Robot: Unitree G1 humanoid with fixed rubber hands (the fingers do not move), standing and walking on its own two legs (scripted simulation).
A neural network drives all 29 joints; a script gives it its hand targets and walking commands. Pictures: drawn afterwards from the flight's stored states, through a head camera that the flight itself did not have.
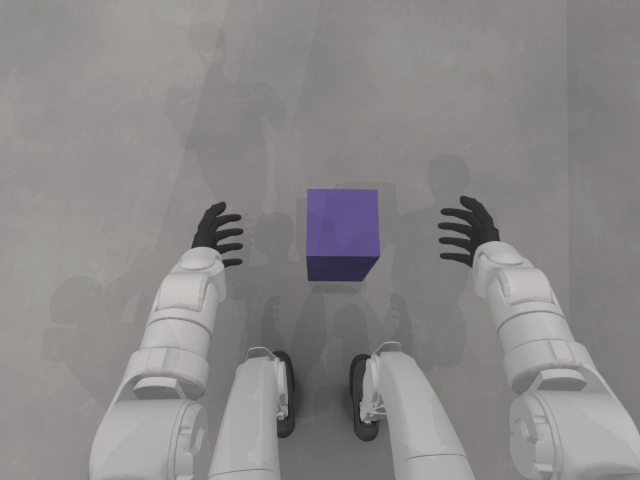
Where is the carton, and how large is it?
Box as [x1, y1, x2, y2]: [306, 189, 379, 281]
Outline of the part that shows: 307,189 306,259 308,280 361,281 379,257 377,190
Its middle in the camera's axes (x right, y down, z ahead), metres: +0.04 +0.00 +0.95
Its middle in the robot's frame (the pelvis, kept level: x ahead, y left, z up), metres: +0.52 -0.05 -0.52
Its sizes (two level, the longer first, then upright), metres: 0.151 0.148 0.298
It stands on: the floor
